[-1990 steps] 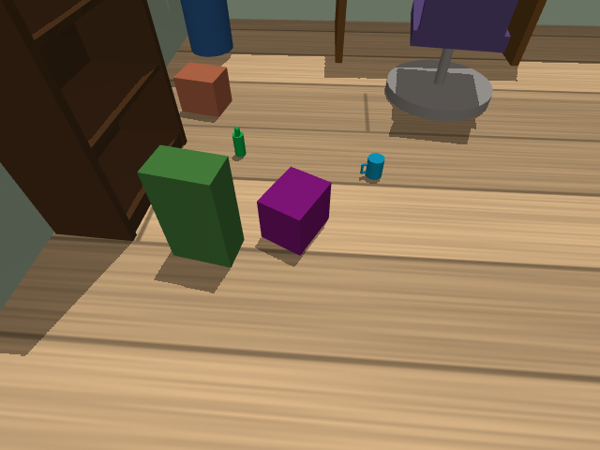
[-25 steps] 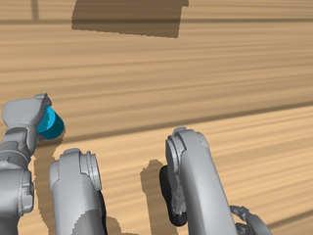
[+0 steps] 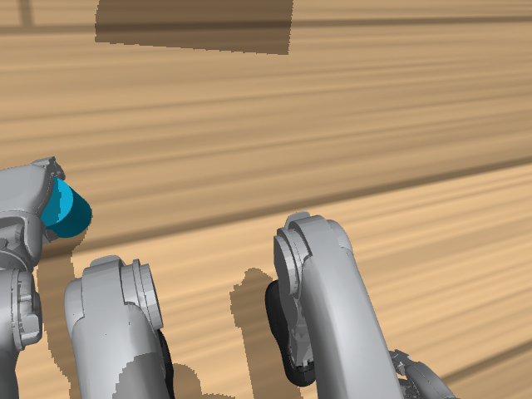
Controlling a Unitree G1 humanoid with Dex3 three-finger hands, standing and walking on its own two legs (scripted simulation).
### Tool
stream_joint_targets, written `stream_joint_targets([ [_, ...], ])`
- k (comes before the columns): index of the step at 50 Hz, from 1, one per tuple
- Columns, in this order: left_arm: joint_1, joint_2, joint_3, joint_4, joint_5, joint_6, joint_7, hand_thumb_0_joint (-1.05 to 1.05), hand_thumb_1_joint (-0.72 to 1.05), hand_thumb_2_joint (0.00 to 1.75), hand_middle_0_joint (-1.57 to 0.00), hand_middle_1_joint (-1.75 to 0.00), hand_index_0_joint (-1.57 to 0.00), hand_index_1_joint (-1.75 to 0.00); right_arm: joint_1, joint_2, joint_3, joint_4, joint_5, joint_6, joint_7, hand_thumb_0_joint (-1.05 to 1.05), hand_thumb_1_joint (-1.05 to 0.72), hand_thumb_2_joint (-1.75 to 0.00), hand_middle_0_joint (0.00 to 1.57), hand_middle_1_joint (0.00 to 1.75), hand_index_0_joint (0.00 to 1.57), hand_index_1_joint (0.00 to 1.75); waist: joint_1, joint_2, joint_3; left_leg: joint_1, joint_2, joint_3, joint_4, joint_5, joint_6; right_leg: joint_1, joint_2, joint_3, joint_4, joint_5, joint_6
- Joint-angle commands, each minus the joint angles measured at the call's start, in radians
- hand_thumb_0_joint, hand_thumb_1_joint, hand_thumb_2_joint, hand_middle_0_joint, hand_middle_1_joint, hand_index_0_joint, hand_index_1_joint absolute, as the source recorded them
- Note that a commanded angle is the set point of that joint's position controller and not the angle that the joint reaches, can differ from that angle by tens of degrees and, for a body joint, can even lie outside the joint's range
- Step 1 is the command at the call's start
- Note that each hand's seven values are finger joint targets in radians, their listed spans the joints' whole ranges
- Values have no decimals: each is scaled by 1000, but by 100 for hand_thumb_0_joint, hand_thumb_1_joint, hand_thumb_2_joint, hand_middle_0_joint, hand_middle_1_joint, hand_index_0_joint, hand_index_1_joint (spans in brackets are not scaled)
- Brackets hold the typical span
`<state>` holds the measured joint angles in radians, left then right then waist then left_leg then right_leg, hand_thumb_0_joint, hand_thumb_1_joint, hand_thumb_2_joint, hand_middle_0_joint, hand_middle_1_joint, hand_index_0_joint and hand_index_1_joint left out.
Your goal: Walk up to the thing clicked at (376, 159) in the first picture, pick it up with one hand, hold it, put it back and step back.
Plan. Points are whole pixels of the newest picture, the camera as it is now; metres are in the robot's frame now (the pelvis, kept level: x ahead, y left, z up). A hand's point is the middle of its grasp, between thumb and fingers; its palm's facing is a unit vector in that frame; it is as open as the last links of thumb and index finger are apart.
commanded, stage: open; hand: left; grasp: from above
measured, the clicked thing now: (46, 213) +0.42 +0.27 -0.25
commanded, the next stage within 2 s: withdraw in 0.90 s
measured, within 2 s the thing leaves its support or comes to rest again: neither
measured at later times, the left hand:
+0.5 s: hand (38, 212) +0.42 +0.27 -0.21, palm faces -0.43 -0.09 -0.90, open 12.3 cm
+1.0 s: hand (34, 210) +0.42 +0.27 -0.20, palm faces -0.43 -0.12 -0.89, open 13.1 cm
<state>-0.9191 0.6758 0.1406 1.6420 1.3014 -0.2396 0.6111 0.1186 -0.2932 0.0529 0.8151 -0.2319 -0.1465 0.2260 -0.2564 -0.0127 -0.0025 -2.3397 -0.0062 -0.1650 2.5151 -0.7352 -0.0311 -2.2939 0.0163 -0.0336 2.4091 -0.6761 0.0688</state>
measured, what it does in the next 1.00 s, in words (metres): stands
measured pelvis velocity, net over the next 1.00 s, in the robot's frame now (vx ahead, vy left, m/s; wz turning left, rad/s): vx -0.01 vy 0.00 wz -0.03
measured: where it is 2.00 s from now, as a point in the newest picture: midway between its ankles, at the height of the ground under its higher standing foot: (230, 376)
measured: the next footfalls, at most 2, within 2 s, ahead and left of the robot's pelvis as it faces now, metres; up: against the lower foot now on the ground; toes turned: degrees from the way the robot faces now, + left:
none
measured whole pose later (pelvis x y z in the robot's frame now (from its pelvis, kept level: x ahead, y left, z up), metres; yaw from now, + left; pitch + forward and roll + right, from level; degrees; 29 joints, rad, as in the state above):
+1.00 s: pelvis -0.01 +0.00 +0.00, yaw -2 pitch +30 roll -10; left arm -0.91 0.73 0.16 1.67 1.31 -0.24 0.64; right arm 0.13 -0.32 0.06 0.81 -0.26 -0.20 0.30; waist -0.28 -0.02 0.01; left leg -2.35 -0.01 -0.19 2.53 -0.72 -0.03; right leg -2.28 0.02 -0.06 2.40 -0.66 0.07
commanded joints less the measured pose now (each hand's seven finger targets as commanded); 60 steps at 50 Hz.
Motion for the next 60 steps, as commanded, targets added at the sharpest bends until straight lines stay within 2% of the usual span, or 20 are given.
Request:
stream_joint_targets([
  [1, -281, 258, 36, -94, 2, -6, 53, 0, 46, 97, -85, -84, -85, -84, 201, -272, -70, -12, 1, -7, -5, 0, -89, -89, 20, 30, 20, 30, -41, 214, -632, 403, -14, 122, -246, 180, 62, 365, 32, -149, -241, 203, -85],
  [8, -301, 241, 7, -62, 23, -11, 81, 0, -3, 92, -44, -92, -45, -90, 183, -273, -63, -2, -8, -25, 9, 0, -88, -89, 20, 30, 20, 30, -50, 268, -607, 435, -15, 114, -263, 134, 57, 303, 31, -165, -232, 156, -83],
  [12, -328, 279, 35, -108, 33, -9, 110, 0, -14, 99, -35, -97, -36, -96, 179, -279, -63, -1, -15, -34, 18, 0, -89, -89, 20, 30, 20, 30, -53, 306, -616, 454, -14, 114, -262, 159, 53, 294, 29, -169, -216, 181, -83],
  [15, -348, 247, 7, -85, 35, -2, 115, 0, -21, 99, -29, -101, -31, -99, 182, -276, -61, 10, -22, -48, 32, 0, -89, -89, 20, 30, 20, 30, -77, 329, -584, 464, -13, 113, -262, 141, 51, 269, 29, -177, -213, 167, -78],
  [25, -301, 234, 1, -53, -12, 30, 110, 0, -43, 113, -12, -115, -13, -114, 178, -278, -54, 17, -23, -62, 59, 0, -89, -90, 20, 30, 20, 30, -63, 308, -618, 450, -9, 111, -259, 149, 52, 306, 35, -168, -226, 186, -86],
  [31, -262, 268, 51, -124, -33, 26, 87, 0, -44, 114, -10, -117, -11, -116, 203, -288, -59, 9, -23, -66, 67, 0, -89, -90, 20, 30, 20, 30, -47, 314, -673, 479, -8, 111, -246, 254, 51, 376, 34, -170, -210, 282, -83],
  [33, -303, 249, 26, -101, -32, 19, 74, 0, -43, 113, -10, -119, -12, -117, 203, -288, -59, 6, -24, -71, 73, 0, -89, -90, 20, 30, 20, 30, -76, 302, -644, 456, -7, 111, -236, 229, 52, 366, 34, -173, -212, 266, -84],
  [35, -221, 213, 15, -59, -41, 24, 63, 0, -45, 113, -10, -117, -11, -115, 211, -281, -60, 23, -13, -66, 70, 0, -89, -90, 20, 30, 20, 30, -40, 298, -630, 453, -11, 109, -261, 204, 52, 361, 36, -169, -230, 230, -86],
  [36, -280, 276, 48, -130, -37, 15, 66, 0, -43, 115, -11, -119, -12, -117, 211, -295, -67, 10, -18, -65, 68, 0, -89, -90, 20, 30, 20, 30, -52, 310, -658, 461, -9, 111, -253, 223, 52, 373, 34, -173, -224, 253, -84],
  [37, -248, 233, 12, -92, -32, 19, 57, 0, -45, 114, -10, -117, -11, -116, 221, -285, -60, 16, -15, -65, 69, 0, -89, -90, 20, 30, 20, 30, -46, 327, -633, 467, -12, 111, -260, 213, 49, 357, 31, -171, -220, 237, -87],
  [38, -272, 281, 50, -134, -29, 13, 63, 0, -44, 115, -10, -119, -11, -118, 211, -294, -64, 6, -20, -66, 69, 0, -89, -90, 20, 30, 20, 30, -46, 320, -654, 472, -10, 109, -262, 220, 50, 367, 34, -175, -221, 246, -86],
  [40, -253, 207, -4, -86, -30, 16, 56, 0, -45, 113, -10, -117, -11, -116, 209, -280, -58, 15, -12, -61, 71, 0, -89, -90, 20, 30, 20, 30, -56, 317, -635, 476, -11, 110, -263, 197, 48, 347, 35, -173, -218, 225, -88],
  [43, -300, 287, 49, -124, -15, 5, 63, 0, -43, 112, -10, -118, -11, -116, 218, -303, -68, 7, -17, -63, 66, 0, -89, -90, 20, 30, 20, 30, -69, 293, -633, 462, -10, 109, -239, 220, 54, 356, 31, -175, -217, 252, -81],
  [46, -275, 292, 62, -90, -4, -1, 70, 0, -44, 113, -10, -117, -11, -116, 214, -295, -67, 15, -20, -59, 64, 0, -89, -90, 20, 30, 20, 30, -62, 298, -605, 438, -8, 109, -252, 177, 54, 347, 36, -170, -235, 206, -86],
  [50, -261, 206, -19, -39, -7, 5, 66, 0, -44, 109, -9, -116, -10, -114, 181, -282, -58, 7, -11, -60, 59, 0, -89, -90, 20, 30, 20, 30, -57, 296, -566, 421, -14, 110, -274, 102, 54, 296, 35, -170, -244, 129, -88],
  [51, -292, 232, -16, -56, -4, 1, 66, 0, -51, 101, -6, -108, -8, -106, 180, -288, -54, 1, -15, -62, 58, 0, -90, -90, 20, 30, 20, 30, -63, 300, -563, 415, -12, 105, -277, 96, 56, 291, 37, -174, -244, 122, -87],
  [52, -290, 278, 22, -98, 2, 0, 69, 0, -52, 99, -6, -105, -8, -103, 192, -304, -64, -5, -13, -61, 53, 0, -90, -90, 20, 30, 20, 30, -52, 313, -616, 458, -13, 104, -278, 154, 53, 322, 36, -177, -237, 179, -85],
  [56, -289, 293, 50, -177, -2, 17, 88, 0, -53, 99, -6, -105, -8, -103, 189, -300, -70, -8, -12, -58, 56, 0, -91, -90, 20, 30, 20, 30, -42, 369, -677, 525, -12, 108, -282, 218, 45, 335, 28, -177, -212, 240, -82],
  [57, -259, 254, 20, -168, -7, 29, 87, 0, -52, 99, -7, -104, -8, -103, 183, -288, -69, -6, -5, -55, 60, 0, -91, -90, 20, 30, 20, 30, -33, 383, -663, 523, -11, 110, -294, 194, 44, 317, 29, -173, -216, 216, -85],
  [60, -270, 296, 55, -342, -46, 56, 79, 0, -53, 99, -7, -104, -8, -103, 166, -287, -102, -24, 18, -45, 60, 0, -91, -90, 20, 30, 20, 30, 12, 439, -778, 606, -6, 116, -338, 202, 36, 342, 24, -153, -238, 226, -98],
])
